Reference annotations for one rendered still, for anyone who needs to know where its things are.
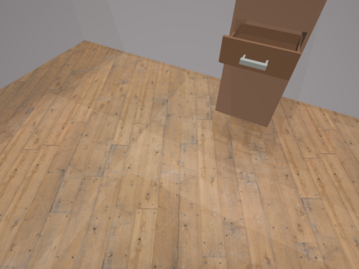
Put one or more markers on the cabinet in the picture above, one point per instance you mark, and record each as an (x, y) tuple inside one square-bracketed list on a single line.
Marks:
[(254, 96)]

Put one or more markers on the drawer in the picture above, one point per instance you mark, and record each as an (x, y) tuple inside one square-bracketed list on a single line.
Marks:
[(280, 48)]

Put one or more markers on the handle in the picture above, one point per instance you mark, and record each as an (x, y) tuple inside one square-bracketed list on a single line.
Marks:
[(254, 64)]

